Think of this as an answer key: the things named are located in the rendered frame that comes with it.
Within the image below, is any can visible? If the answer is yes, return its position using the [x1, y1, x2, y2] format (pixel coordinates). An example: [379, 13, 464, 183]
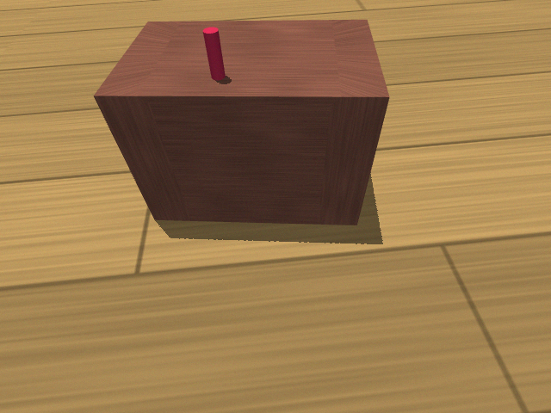
[203, 27, 226, 80]

